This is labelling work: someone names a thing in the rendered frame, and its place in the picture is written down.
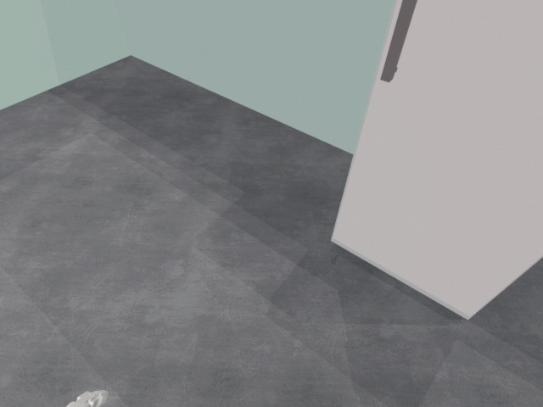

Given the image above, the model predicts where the handle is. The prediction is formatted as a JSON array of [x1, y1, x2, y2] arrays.
[[380, 0, 417, 82]]

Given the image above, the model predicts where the fridge door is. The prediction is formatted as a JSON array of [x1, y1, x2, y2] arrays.
[[333, 0, 543, 316]]

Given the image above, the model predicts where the left robot hand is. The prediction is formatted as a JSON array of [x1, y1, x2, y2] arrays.
[[66, 390, 109, 407]]

